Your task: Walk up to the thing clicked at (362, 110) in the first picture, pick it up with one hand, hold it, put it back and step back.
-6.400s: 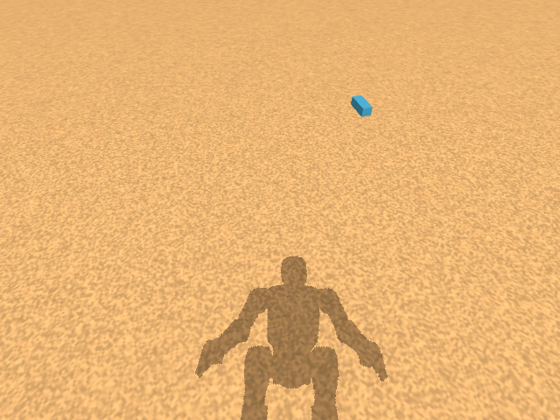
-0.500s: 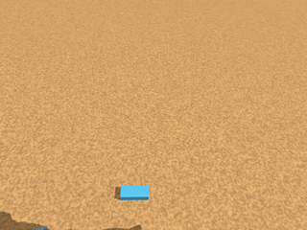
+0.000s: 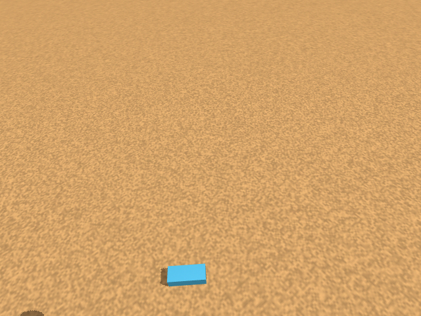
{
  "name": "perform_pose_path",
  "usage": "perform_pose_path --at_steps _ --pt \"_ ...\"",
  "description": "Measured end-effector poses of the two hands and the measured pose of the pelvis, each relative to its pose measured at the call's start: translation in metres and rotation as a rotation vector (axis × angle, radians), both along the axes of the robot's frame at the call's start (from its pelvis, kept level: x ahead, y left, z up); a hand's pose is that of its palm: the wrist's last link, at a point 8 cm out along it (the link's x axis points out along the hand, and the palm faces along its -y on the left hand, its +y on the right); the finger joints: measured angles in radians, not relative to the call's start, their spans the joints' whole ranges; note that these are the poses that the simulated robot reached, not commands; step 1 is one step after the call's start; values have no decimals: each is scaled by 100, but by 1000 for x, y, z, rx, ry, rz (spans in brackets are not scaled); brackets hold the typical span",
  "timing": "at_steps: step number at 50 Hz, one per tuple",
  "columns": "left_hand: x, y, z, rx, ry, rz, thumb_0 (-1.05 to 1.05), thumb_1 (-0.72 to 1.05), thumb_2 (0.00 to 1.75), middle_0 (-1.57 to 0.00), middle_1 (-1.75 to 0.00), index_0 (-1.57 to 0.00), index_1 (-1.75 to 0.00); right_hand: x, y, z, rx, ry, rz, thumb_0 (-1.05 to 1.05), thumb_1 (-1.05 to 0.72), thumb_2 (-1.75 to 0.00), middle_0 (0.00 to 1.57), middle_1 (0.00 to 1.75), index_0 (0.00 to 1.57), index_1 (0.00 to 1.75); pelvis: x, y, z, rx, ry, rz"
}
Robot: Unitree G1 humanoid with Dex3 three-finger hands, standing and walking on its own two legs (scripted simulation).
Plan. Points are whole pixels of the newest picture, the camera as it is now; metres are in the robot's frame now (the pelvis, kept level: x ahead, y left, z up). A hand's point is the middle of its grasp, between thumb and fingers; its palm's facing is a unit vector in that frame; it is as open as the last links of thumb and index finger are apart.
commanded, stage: walk up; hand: left
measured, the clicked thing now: (187, 275) +0.44 +0.14 -0.74
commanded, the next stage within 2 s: stand in 1.02 s
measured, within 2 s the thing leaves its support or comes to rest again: neither
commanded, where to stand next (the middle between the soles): +0.05 -0.03 m, yaw +2 degrees
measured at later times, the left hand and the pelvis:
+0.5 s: hand out of the picture +0.13 +0.25 -0.14, palm faces -0.02 -0.95 -0.32, open 7.4 cm; pelvis +0.01 +0.01 +0.01, yaw -2 degrees
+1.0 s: hand out of the picture +0.11 +0.26 -0.14, palm faces -0.04 -0.94 -0.33, open 7.4 cm; pelvis +0.01 +0.01 +0.01, yaw -2 degrees
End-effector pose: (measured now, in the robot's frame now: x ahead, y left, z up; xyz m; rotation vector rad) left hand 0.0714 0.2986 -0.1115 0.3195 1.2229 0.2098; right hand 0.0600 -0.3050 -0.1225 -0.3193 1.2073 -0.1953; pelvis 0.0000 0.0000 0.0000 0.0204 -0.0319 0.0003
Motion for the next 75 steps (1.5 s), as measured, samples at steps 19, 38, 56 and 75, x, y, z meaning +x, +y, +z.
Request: perform_pose_path --at_steps 19,38,56,75 --pt "49 -7 5 -27 -78 -29 0 90 90 -20 -30 -20 -30 21 -1 17 -25 -34 -29 1 -90 -89 20 30 20 30 10 1 7 -10 -5 -21" --pt "34 5 5 -20 -8 -28 0 90 90 -20 -30 -20 -30 15 15 16 -2 -6 -44 1 -90 -89 21 30 20 30 13 11 12 -12 -3 -36" --pt "37 2 9 -14 -18 -41 0 90 90 -20 -30 -20 -30 22 14 17 5 -8 -50 1 -90 -89 20 30 20 30 12 10 15 -14 -3 -33" --pt "12 3 14 1 -15 -30 0 90 90 -20 -30 -20 -30 9 16 17 25 7 -31 1 -90 -89 20 30 20 30 -5 7 17 -19 -12 -20"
